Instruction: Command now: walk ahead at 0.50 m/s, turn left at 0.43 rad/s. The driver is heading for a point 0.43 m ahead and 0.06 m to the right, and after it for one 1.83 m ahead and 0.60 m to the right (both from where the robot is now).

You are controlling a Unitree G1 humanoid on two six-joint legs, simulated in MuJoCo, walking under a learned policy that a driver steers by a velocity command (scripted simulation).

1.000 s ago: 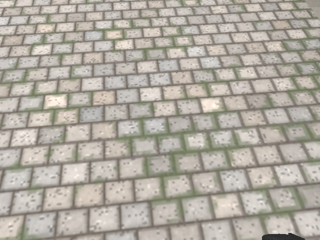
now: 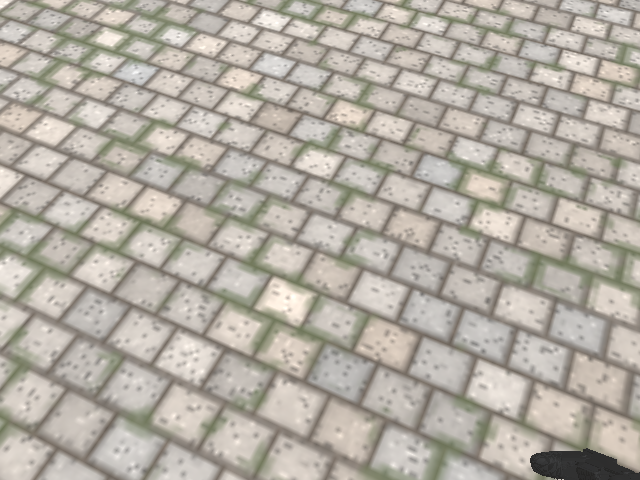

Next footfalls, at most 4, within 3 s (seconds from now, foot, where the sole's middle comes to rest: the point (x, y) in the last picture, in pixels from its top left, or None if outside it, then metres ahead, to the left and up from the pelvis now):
0.04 left None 0.17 0.08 -0.76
0.60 right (386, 468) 0.47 -0.07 -0.76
1.16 left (314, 406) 0.59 0.09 -0.76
1.56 right None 0.43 -0.07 -0.76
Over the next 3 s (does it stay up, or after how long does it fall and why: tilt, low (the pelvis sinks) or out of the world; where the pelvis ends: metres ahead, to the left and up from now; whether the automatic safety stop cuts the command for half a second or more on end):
stays up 0.83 -0.19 0.02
